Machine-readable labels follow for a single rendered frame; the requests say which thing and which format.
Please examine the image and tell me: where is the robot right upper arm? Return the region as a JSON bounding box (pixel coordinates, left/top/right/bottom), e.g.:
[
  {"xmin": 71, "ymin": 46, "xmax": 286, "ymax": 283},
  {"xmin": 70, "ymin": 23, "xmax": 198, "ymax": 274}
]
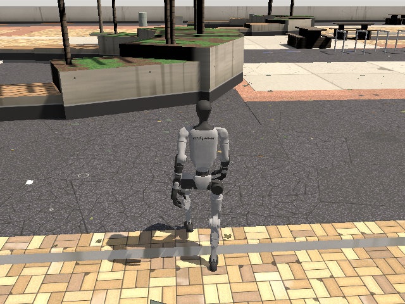
[{"xmin": 217, "ymin": 127, "xmax": 229, "ymax": 162}]

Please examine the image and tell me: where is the robot right forearm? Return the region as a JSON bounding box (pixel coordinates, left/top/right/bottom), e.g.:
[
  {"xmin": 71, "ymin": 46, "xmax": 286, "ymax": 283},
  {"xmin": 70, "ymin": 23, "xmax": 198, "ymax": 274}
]
[{"xmin": 220, "ymin": 154, "xmax": 230, "ymax": 174}]

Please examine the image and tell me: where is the robot head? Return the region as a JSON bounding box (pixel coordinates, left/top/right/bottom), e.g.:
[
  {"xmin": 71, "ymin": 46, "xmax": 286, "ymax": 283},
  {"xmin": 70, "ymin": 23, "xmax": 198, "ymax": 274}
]
[{"xmin": 193, "ymin": 100, "xmax": 214, "ymax": 130}]

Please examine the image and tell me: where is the left robot hand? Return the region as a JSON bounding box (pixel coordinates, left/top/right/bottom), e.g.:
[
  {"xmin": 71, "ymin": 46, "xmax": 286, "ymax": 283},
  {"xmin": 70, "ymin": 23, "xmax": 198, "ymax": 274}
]
[{"xmin": 171, "ymin": 188, "xmax": 186, "ymax": 208}]

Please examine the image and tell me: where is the robot torso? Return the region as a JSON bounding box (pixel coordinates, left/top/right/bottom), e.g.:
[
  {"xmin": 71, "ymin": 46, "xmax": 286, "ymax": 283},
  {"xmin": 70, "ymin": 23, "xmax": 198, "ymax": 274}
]
[{"xmin": 189, "ymin": 124, "xmax": 218, "ymax": 190}]

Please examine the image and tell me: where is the robot left upper arm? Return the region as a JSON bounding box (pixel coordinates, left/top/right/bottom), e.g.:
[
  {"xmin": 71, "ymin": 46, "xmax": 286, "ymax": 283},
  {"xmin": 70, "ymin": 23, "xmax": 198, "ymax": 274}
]
[{"xmin": 177, "ymin": 127, "xmax": 190, "ymax": 163}]

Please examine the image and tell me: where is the robot left forearm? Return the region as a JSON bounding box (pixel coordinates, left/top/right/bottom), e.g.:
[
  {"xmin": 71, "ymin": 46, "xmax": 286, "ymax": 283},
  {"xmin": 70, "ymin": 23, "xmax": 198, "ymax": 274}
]
[{"xmin": 172, "ymin": 154, "xmax": 184, "ymax": 189}]

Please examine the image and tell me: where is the right robot hand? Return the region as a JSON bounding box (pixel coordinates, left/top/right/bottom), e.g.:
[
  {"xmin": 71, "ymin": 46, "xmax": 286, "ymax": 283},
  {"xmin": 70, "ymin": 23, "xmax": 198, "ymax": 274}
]
[{"xmin": 211, "ymin": 169, "xmax": 227, "ymax": 180}]

